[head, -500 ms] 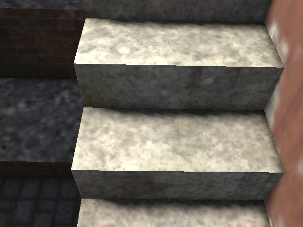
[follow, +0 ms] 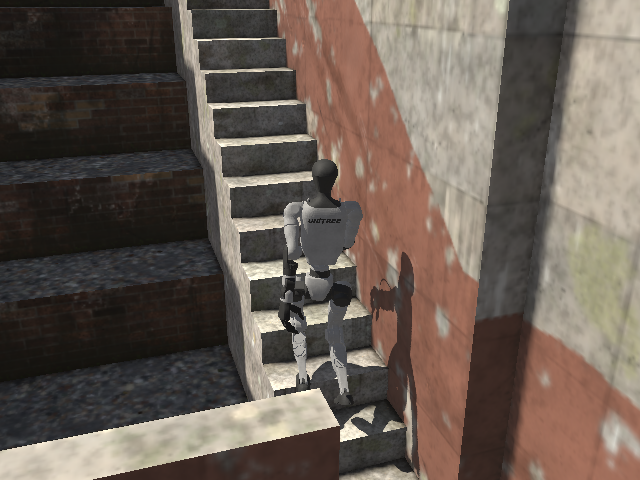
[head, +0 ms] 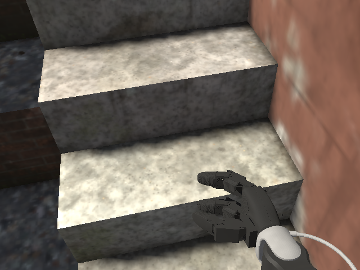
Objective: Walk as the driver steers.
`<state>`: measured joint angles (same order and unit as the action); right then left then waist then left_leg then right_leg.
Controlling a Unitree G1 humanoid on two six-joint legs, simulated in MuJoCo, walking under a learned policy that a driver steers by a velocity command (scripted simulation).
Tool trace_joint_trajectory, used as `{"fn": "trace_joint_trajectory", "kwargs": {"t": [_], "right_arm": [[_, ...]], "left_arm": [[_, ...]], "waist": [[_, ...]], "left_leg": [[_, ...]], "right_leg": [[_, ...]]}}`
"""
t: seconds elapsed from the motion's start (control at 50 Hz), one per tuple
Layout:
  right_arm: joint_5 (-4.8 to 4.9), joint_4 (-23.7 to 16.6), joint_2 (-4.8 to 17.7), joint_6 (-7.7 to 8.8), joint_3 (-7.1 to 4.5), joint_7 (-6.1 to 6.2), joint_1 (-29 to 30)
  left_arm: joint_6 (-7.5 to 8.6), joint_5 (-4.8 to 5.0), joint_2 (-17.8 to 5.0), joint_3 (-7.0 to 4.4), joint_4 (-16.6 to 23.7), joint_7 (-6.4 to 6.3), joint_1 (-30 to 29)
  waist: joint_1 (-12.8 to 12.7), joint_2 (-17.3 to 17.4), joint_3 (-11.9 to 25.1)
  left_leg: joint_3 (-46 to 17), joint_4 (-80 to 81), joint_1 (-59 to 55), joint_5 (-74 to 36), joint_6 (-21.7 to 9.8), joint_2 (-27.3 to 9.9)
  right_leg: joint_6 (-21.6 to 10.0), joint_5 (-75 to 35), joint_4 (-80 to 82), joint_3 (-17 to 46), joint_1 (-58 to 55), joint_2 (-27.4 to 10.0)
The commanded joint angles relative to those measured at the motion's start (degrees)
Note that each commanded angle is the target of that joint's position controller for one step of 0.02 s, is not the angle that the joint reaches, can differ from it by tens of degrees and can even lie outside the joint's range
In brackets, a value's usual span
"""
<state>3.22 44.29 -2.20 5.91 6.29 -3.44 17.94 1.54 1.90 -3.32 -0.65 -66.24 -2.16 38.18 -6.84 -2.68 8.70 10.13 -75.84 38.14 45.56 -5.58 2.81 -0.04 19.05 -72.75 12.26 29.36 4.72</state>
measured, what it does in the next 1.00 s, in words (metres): climbs: right foot, then left foot 0.19 m higher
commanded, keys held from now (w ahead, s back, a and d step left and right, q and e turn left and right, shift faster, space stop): w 0.36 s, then w+q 0.64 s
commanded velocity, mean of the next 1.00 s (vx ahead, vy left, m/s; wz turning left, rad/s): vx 0.50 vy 0.00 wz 0.20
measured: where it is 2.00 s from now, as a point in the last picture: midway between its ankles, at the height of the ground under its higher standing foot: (136, 84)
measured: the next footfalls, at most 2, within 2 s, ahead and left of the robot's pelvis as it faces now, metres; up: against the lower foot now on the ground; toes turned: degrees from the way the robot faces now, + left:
right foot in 0.32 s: +0.16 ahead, -0.09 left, +0.00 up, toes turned +0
left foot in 0.54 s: +0.35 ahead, +0.15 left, +0.20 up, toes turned +1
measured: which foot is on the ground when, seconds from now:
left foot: down 0.00-0.22, up 0.24-0.52, down 0.54-1.00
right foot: up 0.00-0.30, down 0.32-0.66, up 0.68-1.00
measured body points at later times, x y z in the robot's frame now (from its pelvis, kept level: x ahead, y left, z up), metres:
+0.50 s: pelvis +0.18 +0.01 +0.12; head +0.17 +0.04 +0.57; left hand +0.13 +0.19 -0.05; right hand +0.38 -0.18 +0.06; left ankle +0.28 +0.15 -0.39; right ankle +0.12 -0.09 -0.61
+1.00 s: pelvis +0.37 +0.10 +0.31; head +0.36 +0.14 +0.76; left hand +0.46 +0.34 +0.17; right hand +0.33 -0.15 +0.18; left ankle +0.31 +0.14 -0.41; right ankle +0.44 -0.06 -0.04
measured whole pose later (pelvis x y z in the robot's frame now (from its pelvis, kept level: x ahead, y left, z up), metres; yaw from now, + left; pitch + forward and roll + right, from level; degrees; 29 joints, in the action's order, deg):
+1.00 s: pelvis +0.37 +0.10 +0.31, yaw +14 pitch +5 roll -6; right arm -4.4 59.3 10.8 4.9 1.7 -1.9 -32.5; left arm 4.9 -2.6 -11.2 0.3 -50.9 5.4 8.5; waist 2.2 2.0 6.6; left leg -12.2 -41.1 20.2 23.9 -6.2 5.7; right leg -3.0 11.4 -132.0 3.4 76.7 3.6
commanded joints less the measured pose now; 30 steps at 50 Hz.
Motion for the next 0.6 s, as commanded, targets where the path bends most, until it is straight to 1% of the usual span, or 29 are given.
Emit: {"fn": "trace_joint_trajectory", "kwargs": {"t": [0.02,0.04,0.06,0.08,0.1,0.12,0.14,0.16,0.18,0.2,0.22,0.24,0.26,0.28,0.3,0.32,0.34,0.36,0.38,0.4,0.42,0.46,0.48,0.5,0.52,0.54,0.56,0.58,0.6], "right_arm": [[-11.03,12.89,23.35,-3.9,-8.31,0.94,-39.96],[-9.32,14.87,25.17,-4.85,-9.24,-0.25,-34.43],[-7.4,16.3,19.78,-5.41,-8.46,-0.49,-30.98],[-4.58,14.59,11.44,-5.06,-7.36,0.85,-25.62],[-4.19,13.96,7.48,-4.06,-6.46,2.78,-22.99],[-6.82,12.13,3.46,-4.23,-5.75,2.26,-22.2],[-7.15,7.75,5.96,-2.66,-6.38,2.22,-20.19],[-6.51,4.1,7.62,-2.51,-6.45,2.5,-15.57],[-3.32,11.22,3.33,1.94,-3.3,1.96,-14.74],[-2.09,12.96,6.42,3.17,-2.99,0.6,-15.82],[-1.3,10.3,14.49,3.63,-3.68,-1.05,-7.59],[-0.29,8.74,17.87,3.51,-4.1,-1.71,-5.27],[-1.32,6.25,18.57,4.14,-3.71,-1.41,-7.48],[-3.48,3.42,18.96,5.28,-4.03,-0.58,-11.54],[-6.66,9.79,16.25,-4.03,-3.73,-2.76,-27.54],[-6.41,3.86,15.67,-8.19,-4.91,-4.34,-31.95],[-6.26,-0.17,14.03,-8.53,-5.56,-4.57,-41.29],[-6.37,-0.8,15.03,-6.58,-5.24,-3.88,-46.03],[-5.49,-4.13,13.32,-4.42,-3.14,-2.25,-43.05],[-4.91,-7.18,12.5,-3.16,-2.71,0.39,-36.6],[-3.91,-11.92,14.52,-3.5,-3.04,3.3,-26.67],[-2.38,-21.84,23.29,-5.71,-5.27,6.34,-7.53],[1.54,-17.69,9.71,-5.73,-0.57,8.09,-5.18],[0.71,-16.95,10.83,-4.93,-1.66,7.12,-6.36],[1.87,-16.15,13.51,-4.49,-2.52,4.54,-13.37],[-2.56,-12.06,11.03,-6.22,-0.73,1.04,-23.84],[-2.18,-8.35,17.42,-7.55,-3.68,-0.1,-24.52],[-3.78,-9.36,17.56,-8.75,-4.26,0.14,-22.13],[-2.46,-10.44,19.7,-8.93,-5.15,0.51,-22.13]], "left_arm": [[-0.09,-3.78,-8.73,-3.72,6.14,1.98,-11.75],[2.54,-2.82,-9.61,-4.53,5.75,7.92,-7.13],[3.25,-3.11,-6.29,-3.96,7.66,9.28,-14.29],[3.15,-6.95,-0.79,-0.93,9.69,9.88,-15.4],[2.53,-8.8,-0.61,-0.42,10.21,10.36,-18.24],[1.49,-7.07,-2.41,-0.03,14.04,8.71,-25.51],[2.0,-4.79,-5.66,-0.29,16.28,8.76,-27.94],[0.63,-5.02,-5.42,0.35,15.7,9.63,-24.0],[-0.91,5.52,-6.68,1.12,18.22,-0.17,-12.39],[-1.96,4.54,-8.8,1.3,18.43,-5.17,-10.75],[-2.18,2.68,-14.71,-0.43,17.93,-8.38,-2.04],[-1.49,0.89,-16.23,-0.87,17.86,-10.0,2.61],[-0.44,-0.23,-16.38,-1.16,16.06,-10.05,1.65],[0.78,-0.66,-15.67,-0.5,15.04,-7.99,-6.76],[-5.53,-12.28,-4.69,3.0,7.95,5.39,-1.95],[-8.27,-9.11,-3.81,4.52,6.56,11.73,-1.28],[-7.63,-8.2,-8.9,3.64,5.83,14.14,-2.04],[-4.13,-5.78,-11.62,1.39,7.61,12.48,-6.8],[-0.79,-6.36,-7.73,1.2,5.74,9.05,-13.91],[1.68,-8.02,-4.15,1.84,5.5,6.66,-21.16],[3.26,-10.04,-5.16,2.22,6.46,6.0,-27.94],[2.75,-10.95,-15.72,-0.83,10.04,9.41,-36.61],[0.78,6.5,-24.42,-2.24,11.57,-0.81,-22.73],[0.28,7.5,-25.25,-2.57,10.36,-5.08,-17.27],[0.07,5.97,-24.05,-1.95,12.01,-6.3,-17.32],[2.25,-6.99,-17.78,-0.94,9.19,7.45,-21.99],[3.3,-9.82,-14.55,-0.42,12.29,13.31,-21.87],[3.58,-9.56,-16.16,-1.87,9.12,15.08,-14.72],[3.54,-8.63,-17.76,-2.64,7.71,15.85,-12.45]], "waist": [[18.29,-21.72,-3.25],[12.54,-10.95,-7.79],[8.7,-9.39,-6.86],[5.1,-2.26,-4.52],[1.84,3.11,-3.75],[1.21,0.12,-1.42],[-0.6,-0.05,-0.82],[-5.41,3.2,1.82],[-8.93,12.88,1.44],[-6.99,11.79,-1.88],[-13.58,9.7,-5.18],[-18.27,3.39,-6.92],[-15.89,-2.71,-7.74],[-6.55,-3.32,-10.94],[-7.01,-5.05,-15.18],[1.37,-3.56,-15.32],[10.41,-6.4,0.95],[10.3,-4.1,14.23],[9.28,0.0,14.91],[11.01,5.27,8.59],[13.49,11.23,2.81],[16.05,8.59,-4.37],[9.86,8.65,-22.96],[10.37,10.3,-18.0],[14.31,6.28,-13.48],[17.15,-12.27,10.05],[11.65,-5.55,3.98],[10.93,-8.47,4.29],[11.73,-6.45,4.06]], "left_leg": [[-48.76,30.65,-34.51,-97.88,-16.32,-23.86],[-47.57,33.01,-32.18,-93.06,-12.25,-25.86],[-39.28,36.35,-30.61,-85.42,-8.06,-20.51],[-29.92,38.92,-30.7,-71.96,-6.77,-14.42],[-21.68,39.44,-29.02,-67.74,-6.21,-8.08],[-13.86,44.8,-20.38,-68.45,-2.24,-3.76],[-8.48,49.71,-7.2,-70.14,0.22,-0.96],[-5.21,52.94,4.51,-76.95,-0.7,0.48],[-11.6,52.27,6.38,-67.32,-4.99,-9.17],[-10.65,47.7,10.78,-82.95,-6.59,-8.26],[-8.29,41.1,12.45,-88.39,-4.48,-6.97],[-6.22,30.51,8.63,-84.69,-1.7,-4.27],[-6.05,12.92,9.11,-60.33,-2.35,-2.17],[-7.15,-3.86,12.57,-21.94,-1.19,1.26],[-21.11,-24.5,12.22,-23.07,-13.25,2.79],[-22.35,-36.76,21.32,-22.29,-16.05,7.23],[-29.2,-52.91,34.02,-17.18,-16.02,7.77],[-31.18,-69.66,44.33,-9.5,-13.45,5.04],[-28.15,-75.56,57.77,-6.16,-10.29,2.21],[-21.03,-66.94,57.5,-10.42,-6.09,-0.51],[-16.67,-48.66,45.7,-15.45,-5.86,-3.81],[-16.15,-18.38,3.53,-19.86,-6.12,-7.05],[-10.43,-13.18,14.49,-12.1,4.23,-6.18],[-15.16,-20.34,23.19,-12.26,5.12,-10.39],[-2.55,-16.17,15.74,-11.3,2.9,-6.44],[-8.33,-8.91,11.33,-6.32,-2.34,2.29],[-11.08,-7.45,12.16,-18.68,-6.08,4.25],[-11.77,-3.94,8.99,-20.42,-8.54,3.65],[-12.88,0.51,5.56,-18.73,-8.69,3.71]], "right_leg": [[-3.12,-9.47,-45.71,15.69,38.39,6.74],[-7.17,-11.52,-49.8,16.36,43.95,5.5],[-12.73,-12.79,-46.31,15.11,46.55,6.23],[-15.32,-8.63,-39.32,10.6,47.44,5.45],[-14.0,-6.89,-37.3,2.91,50.3,5.63],[-13.06,-14.25,-27.0,-2.5,40.44,6.79],[-9.82,-16.83,-19.83,-13.26,26.4,6.45],[-7.92,-16.73,-13.99,-18.73,6.93,5.18],[4.79,-8.46,-15.02,-16.72,-19.48,8.68],[6.39,-4.85,-26.71,-20.27,-18.87,12.29],[5.4,-0.44,-11.66,-18.5,-23.01,8.6],[2.3,-13.58,21.79,-17.88,-29.75,2.42],[-1.37,-26.26,47.28,-15.8,-36.09,-0.58],[-4.45,-29.76,57.77,-3.41,-33.53,-2.7],[-12.96,-34.9,56.16,-7.14,-26.53,-5.55],[-20.4,-57.04,53.9,-1.58,-25.2,-10.9],[-31.1,-90.54,34.19,9.74,-33.26,-22.71],[-31.82,-77.78,35.05,12.59,-42.21,-29.5],[-23.82,-52.6,42.17,10.46,-44.73,-28.74],[-17.56,-28.03,47.95,6.01,-36.68,-24.86],[-13.37,-9.56,54.16,-1.64,-17.29,-18.63],[-9.99,11.8,69.0,-3.55,30.72,-14.01],[-9.72,1.45,79.04,3.58,13.11,-22.62],[-6.79,-21.56,72.13,8.33,-3.71,-28.68],[-1.48,-73.56,67.31,-10.63,-11.0,-23.22],[-18.35,-78.0,59.53,-3.93,-15.69,-24.23],[-19.75,-85.83,56.09,-10.19,-21.56,-21.83],[-20.69,-87.57,54.92,-11.09,-17.52,-21.65],[-20.92,-90.24,51.73,-13.43,-19.04,-20.65]]}}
